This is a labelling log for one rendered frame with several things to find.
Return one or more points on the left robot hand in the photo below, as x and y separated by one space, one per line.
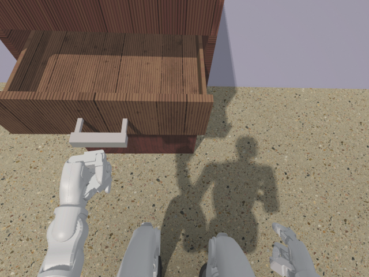
91 167

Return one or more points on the drawer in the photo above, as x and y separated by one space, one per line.
156 81

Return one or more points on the cabinet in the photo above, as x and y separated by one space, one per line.
172 17

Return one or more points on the handle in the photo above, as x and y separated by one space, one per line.
107 140

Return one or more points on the right robot hand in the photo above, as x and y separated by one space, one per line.
294 258

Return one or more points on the robot left forearm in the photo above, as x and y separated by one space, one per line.
66 236

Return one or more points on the right robot shin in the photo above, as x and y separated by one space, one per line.
213 272

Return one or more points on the left robot thigh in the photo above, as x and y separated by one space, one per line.
143 247

